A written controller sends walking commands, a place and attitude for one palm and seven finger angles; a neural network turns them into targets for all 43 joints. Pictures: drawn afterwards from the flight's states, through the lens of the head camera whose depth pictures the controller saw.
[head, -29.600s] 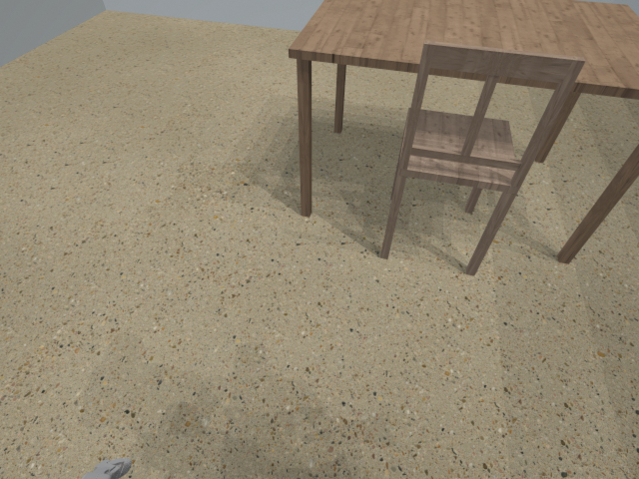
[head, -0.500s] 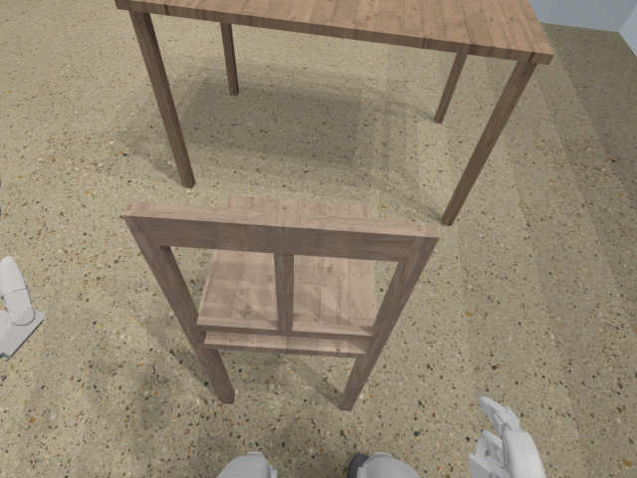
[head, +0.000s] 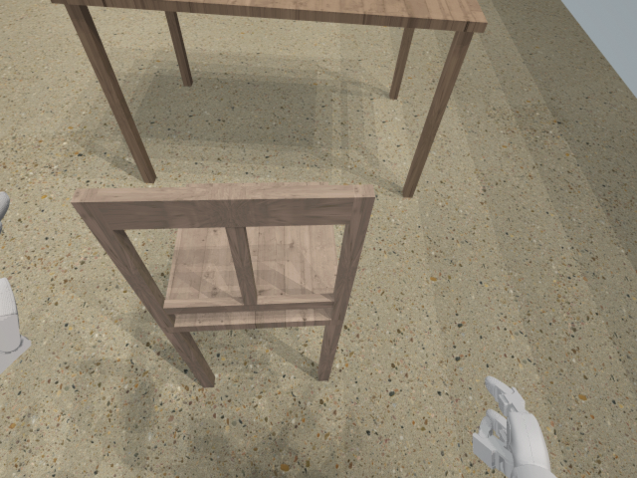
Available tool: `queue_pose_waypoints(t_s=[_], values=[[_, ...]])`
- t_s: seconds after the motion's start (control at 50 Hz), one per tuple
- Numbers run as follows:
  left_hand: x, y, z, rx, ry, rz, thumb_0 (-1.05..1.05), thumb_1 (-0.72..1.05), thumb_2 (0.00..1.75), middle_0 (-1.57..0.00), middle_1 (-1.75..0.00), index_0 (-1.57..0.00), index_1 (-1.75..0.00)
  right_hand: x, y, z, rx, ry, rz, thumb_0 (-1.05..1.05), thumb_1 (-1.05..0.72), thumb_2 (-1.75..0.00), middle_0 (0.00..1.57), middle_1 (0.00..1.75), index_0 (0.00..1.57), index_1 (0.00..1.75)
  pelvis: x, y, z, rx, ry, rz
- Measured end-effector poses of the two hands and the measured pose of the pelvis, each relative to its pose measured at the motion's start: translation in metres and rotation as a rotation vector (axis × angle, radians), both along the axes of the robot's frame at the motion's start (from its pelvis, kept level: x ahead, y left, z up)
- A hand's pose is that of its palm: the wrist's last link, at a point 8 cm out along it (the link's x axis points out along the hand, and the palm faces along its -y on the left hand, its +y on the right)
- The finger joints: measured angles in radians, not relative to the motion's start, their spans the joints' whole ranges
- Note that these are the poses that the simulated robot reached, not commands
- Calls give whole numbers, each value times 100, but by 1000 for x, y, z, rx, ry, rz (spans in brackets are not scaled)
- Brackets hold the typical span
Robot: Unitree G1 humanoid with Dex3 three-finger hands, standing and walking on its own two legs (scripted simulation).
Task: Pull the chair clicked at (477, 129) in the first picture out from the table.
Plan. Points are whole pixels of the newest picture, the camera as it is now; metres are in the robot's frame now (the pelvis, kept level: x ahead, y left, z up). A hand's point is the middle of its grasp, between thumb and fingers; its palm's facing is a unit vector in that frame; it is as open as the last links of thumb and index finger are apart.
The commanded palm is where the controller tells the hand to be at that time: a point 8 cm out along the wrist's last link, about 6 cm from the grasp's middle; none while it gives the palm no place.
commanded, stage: step back with the hand held close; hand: left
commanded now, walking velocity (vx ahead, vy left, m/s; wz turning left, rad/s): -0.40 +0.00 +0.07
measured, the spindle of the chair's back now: (243, 266) +0.44 +0.14 -0.09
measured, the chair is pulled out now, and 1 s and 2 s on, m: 0.65 0.65 0.65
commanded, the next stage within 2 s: stop stepping back and stand still in 0.02 s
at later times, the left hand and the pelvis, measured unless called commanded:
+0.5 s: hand out of the picture +0.07 +0.22 +0.16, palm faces +0.47 -0.79 -0.39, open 7.4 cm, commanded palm +0.01 +0.25 +0.18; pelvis -0.13 -0.05 +0.00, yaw +0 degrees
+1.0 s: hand out of the picture -0.01 +0.22 +0.13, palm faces +0.47 -0.78 -0.41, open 7.4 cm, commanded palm -0.06 +0.25 +0.18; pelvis -0.19 -0.05 +0.00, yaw +2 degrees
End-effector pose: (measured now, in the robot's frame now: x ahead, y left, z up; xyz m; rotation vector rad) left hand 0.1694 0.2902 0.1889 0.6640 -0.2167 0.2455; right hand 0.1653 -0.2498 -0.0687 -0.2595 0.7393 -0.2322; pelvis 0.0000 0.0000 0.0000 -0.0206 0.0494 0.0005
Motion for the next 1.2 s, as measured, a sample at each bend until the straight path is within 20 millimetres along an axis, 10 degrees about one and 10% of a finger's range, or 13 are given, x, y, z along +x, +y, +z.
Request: queue_pose_waypoints(t_s=[0.36,0.64,0.76,0.86,1.02,1.2], values=[[-132,-42,7,-37,-92,139,1,89,90,-22,-30,-21,-30,-142,-37,-31,112,46,4,1,-91,-90,20,30,21,30,-104,-50,-7,36,-115,-6],[-166,-56,-1,-119,-181,11,1,89,90,-21,-30,-21,-30,-233,-68,6,-7,-48,-90,1,-91,-90,20,30,20,30,-164,-50,-3,46,-93,-11],[-200,-48,35,87,-188,40,1,89,90,-22,-30,-21,-30,-243,-52,-24,88,53,-46,1,-91,-90,20,30,20,30,-175,-53,-4,3,-52,24],[-216,-32,17,66,-129,170,1,89,90,-21,-30,-21,-30,-240,-41,-56,139,139,12,1,-91,-90,20,30,20,30,-192,-55,-14,-42,-79,54],[-222,-35,-41,-231,-30,203,1,89,90,-21,-30,-21,-30,-225,-33,-14,57,68,55,1,-91,-90,20,30,21,30,-193,-49,-3,20,-95,36],[-210,-31,31,15,-204,51,1,89,90,-22,-30,-21,-30,-193,-14,8,70,-75,85,1,-91,-90,20,30,20,30,-196,-39,1,9,-88,55]])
